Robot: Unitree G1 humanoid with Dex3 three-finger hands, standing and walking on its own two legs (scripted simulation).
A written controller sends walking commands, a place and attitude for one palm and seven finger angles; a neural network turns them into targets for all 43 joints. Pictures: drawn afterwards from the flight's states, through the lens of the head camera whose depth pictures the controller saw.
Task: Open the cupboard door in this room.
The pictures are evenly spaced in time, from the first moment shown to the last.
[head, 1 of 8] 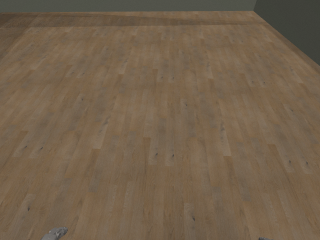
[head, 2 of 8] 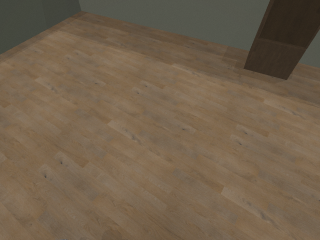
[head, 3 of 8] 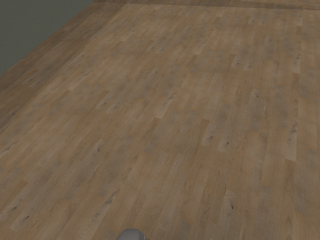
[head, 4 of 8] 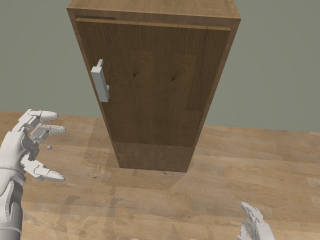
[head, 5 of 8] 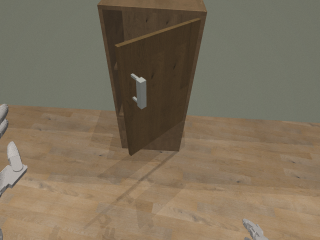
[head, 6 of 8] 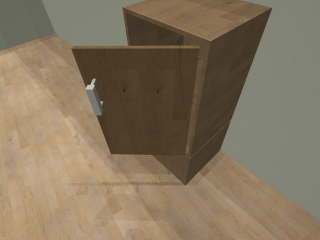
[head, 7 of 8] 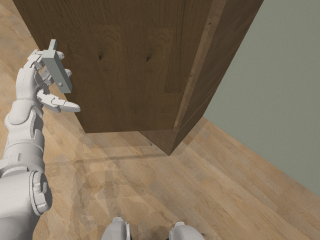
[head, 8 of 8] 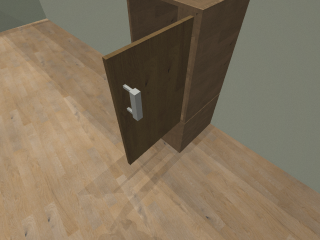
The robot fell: no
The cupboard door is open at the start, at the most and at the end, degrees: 0 91 91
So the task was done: yes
